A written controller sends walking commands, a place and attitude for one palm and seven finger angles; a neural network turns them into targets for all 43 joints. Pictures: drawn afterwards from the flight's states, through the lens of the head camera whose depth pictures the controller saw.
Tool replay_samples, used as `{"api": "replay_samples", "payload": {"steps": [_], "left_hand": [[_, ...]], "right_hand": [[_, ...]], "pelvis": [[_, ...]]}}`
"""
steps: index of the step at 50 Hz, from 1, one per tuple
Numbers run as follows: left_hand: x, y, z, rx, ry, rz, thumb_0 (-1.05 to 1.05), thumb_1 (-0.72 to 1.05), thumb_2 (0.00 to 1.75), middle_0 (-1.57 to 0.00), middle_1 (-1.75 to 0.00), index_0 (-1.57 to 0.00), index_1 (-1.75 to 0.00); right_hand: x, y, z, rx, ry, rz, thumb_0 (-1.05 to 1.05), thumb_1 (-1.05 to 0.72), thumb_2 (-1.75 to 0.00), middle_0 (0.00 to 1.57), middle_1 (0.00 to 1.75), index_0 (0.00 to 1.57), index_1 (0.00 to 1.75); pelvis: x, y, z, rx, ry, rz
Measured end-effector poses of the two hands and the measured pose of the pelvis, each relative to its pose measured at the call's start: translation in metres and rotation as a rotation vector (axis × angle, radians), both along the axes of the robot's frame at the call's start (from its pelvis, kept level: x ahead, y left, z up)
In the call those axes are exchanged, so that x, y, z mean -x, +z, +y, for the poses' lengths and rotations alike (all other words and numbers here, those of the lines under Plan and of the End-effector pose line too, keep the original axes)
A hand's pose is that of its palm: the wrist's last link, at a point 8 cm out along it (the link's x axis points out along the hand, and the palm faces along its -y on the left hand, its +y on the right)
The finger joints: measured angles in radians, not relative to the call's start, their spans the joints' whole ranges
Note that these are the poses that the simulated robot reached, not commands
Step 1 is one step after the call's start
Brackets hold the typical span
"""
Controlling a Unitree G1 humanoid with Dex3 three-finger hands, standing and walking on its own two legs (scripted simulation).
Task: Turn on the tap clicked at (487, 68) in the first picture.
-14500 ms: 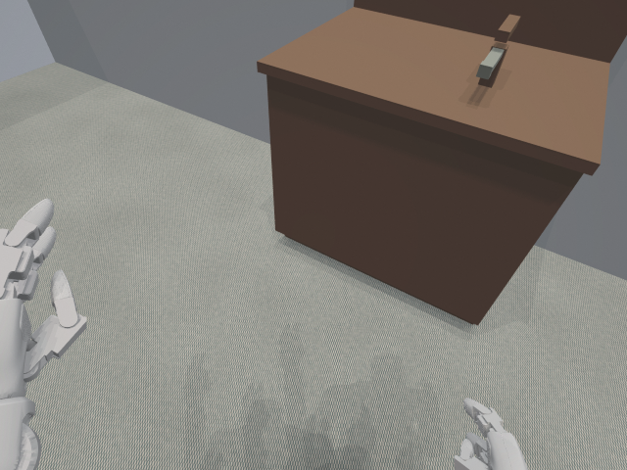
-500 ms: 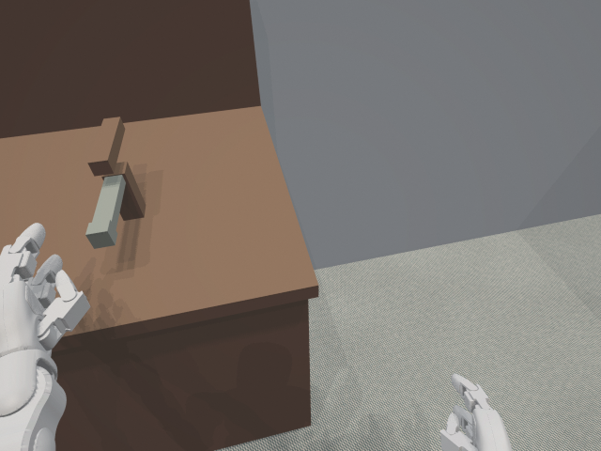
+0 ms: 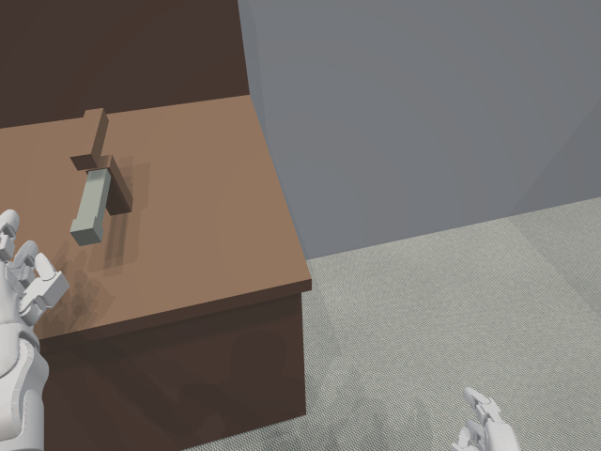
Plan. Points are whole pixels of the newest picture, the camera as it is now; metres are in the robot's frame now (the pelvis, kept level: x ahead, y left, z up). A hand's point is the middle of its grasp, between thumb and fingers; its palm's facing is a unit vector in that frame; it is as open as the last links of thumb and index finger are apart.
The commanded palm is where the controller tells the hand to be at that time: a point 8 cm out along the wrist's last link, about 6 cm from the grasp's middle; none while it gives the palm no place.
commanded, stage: reach beside the lever's end, fingers flat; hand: left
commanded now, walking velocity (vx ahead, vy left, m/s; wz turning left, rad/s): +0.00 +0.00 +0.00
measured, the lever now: (87, 230) +0.34 +0.33 +0.13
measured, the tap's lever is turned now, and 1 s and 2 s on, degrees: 0 0 3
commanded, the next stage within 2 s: push the lever round in 0.80 s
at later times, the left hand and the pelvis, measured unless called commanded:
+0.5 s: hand (58, 264) +0.29 +0.35 +0.11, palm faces +0.58 -0.81 -0.11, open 7.8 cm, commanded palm +0.24 +0.38 +0.11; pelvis +0.00 +0.00 +0.00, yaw +0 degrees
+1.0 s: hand (57, 268) +0.29 +0.35 +0.11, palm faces +0.58 -0.81 -0.10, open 7.8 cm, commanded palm +0.24 +0.38 +0.11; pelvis +0.01 +0.01 -0.01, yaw +0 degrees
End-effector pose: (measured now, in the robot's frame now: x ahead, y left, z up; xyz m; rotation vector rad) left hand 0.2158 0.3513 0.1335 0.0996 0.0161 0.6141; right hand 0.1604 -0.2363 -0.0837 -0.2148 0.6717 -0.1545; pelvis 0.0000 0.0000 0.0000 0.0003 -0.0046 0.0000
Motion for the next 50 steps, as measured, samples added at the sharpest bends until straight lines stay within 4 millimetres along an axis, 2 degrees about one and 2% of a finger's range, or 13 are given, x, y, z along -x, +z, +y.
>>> {"api": "replay_samples", "payload": {"steps": [11,24,30,36,44,50], "left_hand": [[-0.010,-0.006,0.016,-0.002,0.004,-0.002,0.02,0.90,0.89,-0.16,-0.17,-0.16,-0.17],[-0.029,-0.014,0.028,0.000,0.008,0.011,0.02,0.90,0.89,-0.15,-0.15,-0.15,-0.15],[-0.036,-0.013,0.023,-0.012,-0.019,-0.010,0.02,0.90,0.89,-0.15,-0.15,-0.15,-0.15],[-0.036,-0.016,0.018,-0.007,-0.025,0.002,0.02,0.90,0.89,-0.15,-0.15,-0.15,-0.15],[-0.024,-0.014,0.025,-0.015,0.013,-0.013,0.02,0.90,0.89,-0.15,-0.15,-0.15,-0.15],[-0.024,-0.015,0.027,-0.001,0.006,-0.004,0.02,0.90,0.89,-0.15,-0.15,-0.15,-0.15]], "right_hand": [[0.014,-0.006,-0.008,0.017,-0.018,0.036,0.01,-0.91,-0.90,0.20,0.30,0.20,0.30],[0.025,-0.012,-0.007,0.018,-0.027,0.073,0.01,-0.91,-0.90,0.20,0.30,0.20,0.30],[0.028,-0.015,-0.006,0.016,-0.032,0.090,0.01,-0.91,-0.90,0.20,0.30,0.20,0.30],[0.026,-0.014,-0.005,0.007,-0.042,0.088,0.01,-0.91,-0.90,0.20,0.30,0.20,0.30],[0.016,-0.012,-0.002,0.007,-0.027,0.073,0.01,-0.91,-0.90,0.20,0.30,0.20,0.30],[0.007,-0.011,0.000,0.013,-0.011,0.061,0.01,-0.91,-0.90,0.20,0.30,0.20,0.30]], "pelvis": [[0.001,-0.002,0.001,0.004,0.003,0.020],[0.001,-0.005,0.004,0.008,0.003,0.047],[-0.001,-0.005,0.006,0.010,0.001,0.054],[-0.005,-0.005,0.008,0.008,-0.006,0.055],[-0.007,-0.005,0.007,0.009,-0.001,0.050],[-0.006,-0.005,0.006,0.010,0.008,0.049]]}}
